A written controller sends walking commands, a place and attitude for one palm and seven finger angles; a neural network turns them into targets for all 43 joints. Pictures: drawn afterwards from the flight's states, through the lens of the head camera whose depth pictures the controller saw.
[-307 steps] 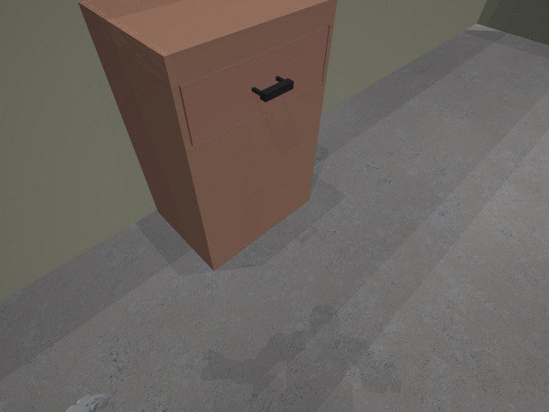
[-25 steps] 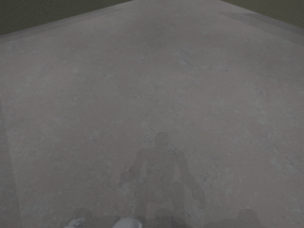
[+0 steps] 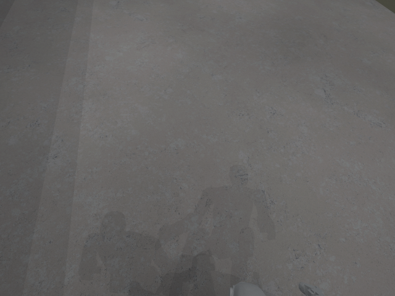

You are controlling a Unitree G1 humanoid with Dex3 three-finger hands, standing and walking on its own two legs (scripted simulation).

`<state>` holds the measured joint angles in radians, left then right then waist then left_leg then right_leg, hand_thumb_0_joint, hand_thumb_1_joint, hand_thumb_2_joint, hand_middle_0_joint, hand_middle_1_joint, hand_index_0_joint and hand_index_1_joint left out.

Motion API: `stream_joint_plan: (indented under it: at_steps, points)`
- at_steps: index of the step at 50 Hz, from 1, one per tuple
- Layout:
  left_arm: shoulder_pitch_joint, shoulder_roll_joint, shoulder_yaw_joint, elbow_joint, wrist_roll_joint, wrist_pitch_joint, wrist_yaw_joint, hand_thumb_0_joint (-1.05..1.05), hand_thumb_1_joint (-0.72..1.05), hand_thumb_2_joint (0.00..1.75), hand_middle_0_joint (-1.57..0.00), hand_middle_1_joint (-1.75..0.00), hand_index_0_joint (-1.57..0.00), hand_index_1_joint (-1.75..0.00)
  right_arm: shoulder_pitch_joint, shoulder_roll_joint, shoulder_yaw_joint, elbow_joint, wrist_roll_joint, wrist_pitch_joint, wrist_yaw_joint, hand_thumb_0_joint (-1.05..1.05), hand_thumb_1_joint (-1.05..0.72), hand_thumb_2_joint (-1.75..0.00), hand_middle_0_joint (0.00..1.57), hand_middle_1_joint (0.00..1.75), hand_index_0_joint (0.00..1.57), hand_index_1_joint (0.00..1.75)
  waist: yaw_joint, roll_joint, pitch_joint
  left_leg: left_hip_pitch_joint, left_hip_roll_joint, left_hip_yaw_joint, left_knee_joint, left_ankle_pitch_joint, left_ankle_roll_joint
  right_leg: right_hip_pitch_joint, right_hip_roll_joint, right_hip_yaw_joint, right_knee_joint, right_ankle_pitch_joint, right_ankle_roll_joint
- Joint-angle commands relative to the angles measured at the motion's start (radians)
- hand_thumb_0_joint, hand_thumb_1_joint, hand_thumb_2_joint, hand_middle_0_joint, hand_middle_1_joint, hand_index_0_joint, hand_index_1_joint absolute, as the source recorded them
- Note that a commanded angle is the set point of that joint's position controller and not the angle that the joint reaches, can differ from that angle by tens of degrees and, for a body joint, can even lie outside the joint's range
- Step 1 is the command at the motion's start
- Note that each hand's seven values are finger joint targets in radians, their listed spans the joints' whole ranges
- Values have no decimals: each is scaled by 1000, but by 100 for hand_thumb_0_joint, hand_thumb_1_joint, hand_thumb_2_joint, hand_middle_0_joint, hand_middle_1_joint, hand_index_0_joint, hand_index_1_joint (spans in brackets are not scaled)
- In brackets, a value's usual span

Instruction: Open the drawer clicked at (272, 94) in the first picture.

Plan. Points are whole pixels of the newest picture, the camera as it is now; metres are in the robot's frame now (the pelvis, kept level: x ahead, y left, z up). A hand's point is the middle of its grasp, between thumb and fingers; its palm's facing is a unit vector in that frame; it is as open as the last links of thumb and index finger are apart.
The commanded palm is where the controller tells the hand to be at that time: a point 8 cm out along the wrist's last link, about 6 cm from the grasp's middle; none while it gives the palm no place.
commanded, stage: walk to a spot facing it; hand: left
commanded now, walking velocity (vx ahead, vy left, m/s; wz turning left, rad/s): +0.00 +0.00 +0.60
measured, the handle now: out of the picture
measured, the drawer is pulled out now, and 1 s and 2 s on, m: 0.00 0.00 0.00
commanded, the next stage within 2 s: turn to face it in 1.90 s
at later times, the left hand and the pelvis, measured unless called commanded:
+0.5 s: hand out of the picture +0.01 +0.17 -0.14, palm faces +0.32 -0.91 -0.26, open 7.4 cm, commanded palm none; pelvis +0.00 -0.04 +0.00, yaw +20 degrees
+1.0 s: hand out of the picture +0.02 +0.29 -0.16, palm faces +0.56 -0.81 -0.19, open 7.4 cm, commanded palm none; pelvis +0.08 +0.09 +0.01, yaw +33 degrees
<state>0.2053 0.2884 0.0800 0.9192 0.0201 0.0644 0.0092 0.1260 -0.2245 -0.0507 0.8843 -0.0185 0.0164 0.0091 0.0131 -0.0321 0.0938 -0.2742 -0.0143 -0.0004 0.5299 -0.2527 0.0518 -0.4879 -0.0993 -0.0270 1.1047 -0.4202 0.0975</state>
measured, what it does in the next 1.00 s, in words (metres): steps to the left, turning left: right foot, then left foot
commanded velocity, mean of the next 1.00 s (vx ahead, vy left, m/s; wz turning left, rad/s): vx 0.24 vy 0.00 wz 0.47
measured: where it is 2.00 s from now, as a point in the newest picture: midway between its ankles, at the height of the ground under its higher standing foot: (120, 236)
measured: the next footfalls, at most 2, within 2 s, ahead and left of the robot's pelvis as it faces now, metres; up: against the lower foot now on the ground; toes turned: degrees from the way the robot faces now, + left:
right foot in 0.28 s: +0.06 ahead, -0.15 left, +0.00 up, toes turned +10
left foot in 0.70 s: +0.01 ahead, +0.15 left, +0.00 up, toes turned +35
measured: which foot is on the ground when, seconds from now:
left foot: down 0.00-0.28, up 0.30-0.68, down 0.70-1.00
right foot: up 0.00-0.26, down 0.28-0.70, up 0.72-1.00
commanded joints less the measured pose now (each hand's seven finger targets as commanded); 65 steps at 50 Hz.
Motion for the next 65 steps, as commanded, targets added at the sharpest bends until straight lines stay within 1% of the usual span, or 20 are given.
stream_joint_plan:
  at_steps: [1, 11, 12, 14, 15, 19, 28, 33, 34, 35, 36, 38, 42, 55, 57, 58, 59, 60, 61, 65]
  points:
    - [-42, 56, 11, -102, -4, -32, 7, 0, 90, 90, -20, -30, -20, -30, 69, -215, -61, -48, -1, -7, -15, 0, -90, -90, 20, 30, 20, 30, -46, 158, -140, 153, 234, -269, -174, 424, 114, -45, 8, 27, -63, 24, 10]
    - [17, 46, 9, -132, -17, -51, 19, 0, 90, 90, -20, -30, -20, -30, 32, -208, -80, -66, -4, 14, -8, 0, -90, -90, 20, 30, 20, 30, -1, 179, -148, -48, 161, -413, -97, 306, 87, 289, 89, 15, -535, 111, -29]
    - [51, 66, 14, -127, -15, -59, 23, 0, 90, 90, -20, -30, -20, -30, 32, -187, -78, -70, 2, 13, -6, 0, -90, -90, 20, 30, 20, 30, 18, 131, -164, -121, 122, -398, -40, 229, 49, 403, 58, 37, -685, 185, -39]
    - [57, 204, 33, -143, 8, -72, 31, 0, 90, 90, -20, -30, -20, -30, 71, -94, -64, -102, 7, 10, 1, 0, -90, -90, 20, 30, 20, 30, 22, -265, -163, -380, -91, -79, 369, -313, -95, 506, -384, 434, -865, 224, -212]
    - [21, 186, 32, -158, 0, -66, 34, 0, 90, 90, -20, -30, -20, -30, 68, -150, -79, -93, -6, 24, 2, 0, -90, -90, 20, 30, 20, 30, 14, -201, -147, -326, -28, -110, 540, -302, -84, 356, -387, 378, -874, 123, -254]
    - [-87, 92, 4, -153, 1, -81, 25, 0, 90, 90, -20, -30, -20, -30, 92, -120, -69, -43, -18, 43, 34, 0, -90, -90, 20, 30, 20, 30, -46, -131, -32, -322, 51, -23, 702, -102, -108, 246, -229, 131, -897, -4, -180]
    - [134, 137, 19, -14, 12, -109, 7, 0, 90, 90, -20, -30, -20, -30, -78, -81, -41, -70, -5, 15, 60, 0, -90, -90, 20, 30, 20, 30, 55, -167, -24, -299, 87, 81, 297, -145, -99, 438, -284, 1, -915, -1, -181]
    - [122, 162, 33, 13, 11, -107, -3, 0, 90, 90, -20, -30, -20, -30, 41, -89, -33, -42, -5, -18, 52, 0, -90, -90, 20, 30, 20, 30, -12, -103, -96, 43, 39, 170, -17, -95, -69, 332, -275, -126, -712, 119, -136]
    - [120, 143, 30, 11, 4, -103, -10, 0, 90, 90, -20, -30, -20, -30, 161, -150, -49, -8, -7, -29, 41, 0, -90, -90, 20, 30, 20, 30, -73, 23, -166, 276, 49, 136, -123, -69, -48, 219, -225, -198, -491, 164, -91]
    - [107, 65, 15, -33, -7, -98, -24, 0, 90, 90, -20, -30, -20, -30, 291, -287, -87, 24, -19, -38, 28, 0, -90, -90, 20, 30, 20, 30, -143, 354, -215, 494, 324, -307, -205, -168, 59, -102, -70, -251, -138, -66, -16]
    - [-32, 53, -3, -99, 3, -99, -26, 0, 90, 90, -20, -30, -20, -30, 392, -348, -93, 61, -11, -39, 14, 0, -90, -90, 20, 30, 20, 30, -195, 359, -182, 500, 454, -491, -280, -114, 146, -300, -30, -118, 24, -215, -20]
    - [-93, 56, 4, -80, 0, -100, -24, 0, 90, 90, -20, -30, -20, -30, 297, -267, -68, 55, -2, -47, -7, 0, -90, -90, 20, 30, 20, 30, -142, 206, -86, 322, 421, -421, -300, -168, 145, -307, -80, -16, 119, -73, -38]
    - [52, 26, -4, 12, 9, -87, -39, 0, 90, 90, -20, -30, -20, -30, 164, -161, -27, 41, 1, -80, -15, 0, -90, -90, 20, 30, 20, 30, -32, 176, -28, 177, 269, -152, -315, 155, 95, -151, -78, -27, 36, 135, -19]
    - [-126, -28, -12, -44, 2, -110, -38, 0, 90, 90, -20, -30, -20, -30, 276, -110, -36, 162, -7, -91, -26, 0, -90, -90, 20, 30, 20, 30, -45, 129, 48, 178, 257, -127, -250, 355, 118, 26, -5, -83, -442, 222, -56]
    - [62, -4, 1, 13, 5, -124, -35, 0, 90, 90, -20, -30, -20, -30, 260, -116, -35, 172, -3, -89, -29, 0, -90, -90, 20, 30, 20, 30, 45, 84, -40, 143, 206, -87, -28, 486, 82, 280, 48, -117, -542, 250, -77]
    - [221, 49, 13, 63, 11, -138, -29, 0, 90, 90, -20, -30, -20, -30, 265, -97, -34, 172, 4, -93, -23, 0, -90, -90, 20, 30, 20, 30, 108, -8, -130, 39, 147, -53, 193, 452, 47, 513, 9, -52, -588, 266, -105]
    - [365, 156, 43, 105, 22, -146, -12, 0, 90, 90, -20, -30, -20, -30, 321, -25, -24, 152, 17, -100, -14, 0, -90, -90, 20, 30, 20, 30, 141, -262, -271, -191, 9, 35, 530, 11, -2, 748, -284, 310, -689, 239, -188]
    - [381, 198, 42, 109, 3, -140, -9, 0, 90, 90, -20, -30, -20, -30, 315, -31, -23, 131, 17, -93, -15, 0, -90, -90, 20, 30, 20, 30, 115, -263, -289, -285, -16, -23, 751, -307, 3, 701, -418, 553, -831, 92, -260]
    - [265, 173, 40, 86, 0, -135, -8, 0, 90, 90, -20, -30, -20, -30, 249, -27, -33, 125, 12, -85, -7, 0, -90, -90, 20, 30, 20, 30, 104, -190, -196, -329, 45, -53, 841, -245, 10, 543, -408, 561, -913, -230, -259]
    - [80, -11, -11, 65, 10, -146, 6, 0, 90, 90, -20, -30, -20, -30, 232, 25, -24, 152, -9, -45, 6, 0, -90, -90, 20, 30, 20, 30, -15, -76, -27, -279, 138, -27, 741, -22, -27, 209, -267, 134, -935, -19, -179]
